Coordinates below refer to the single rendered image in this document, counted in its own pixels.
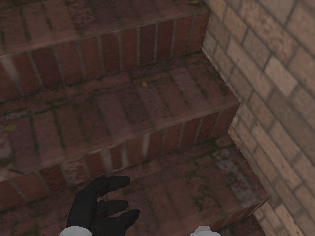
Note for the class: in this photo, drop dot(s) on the left robot hand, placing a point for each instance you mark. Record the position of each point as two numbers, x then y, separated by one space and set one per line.
87 212

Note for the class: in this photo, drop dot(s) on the left robot forearm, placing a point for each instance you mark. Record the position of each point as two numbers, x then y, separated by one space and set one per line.
75 231

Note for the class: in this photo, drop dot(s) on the robot right shin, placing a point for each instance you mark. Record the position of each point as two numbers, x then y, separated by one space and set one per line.
203 228

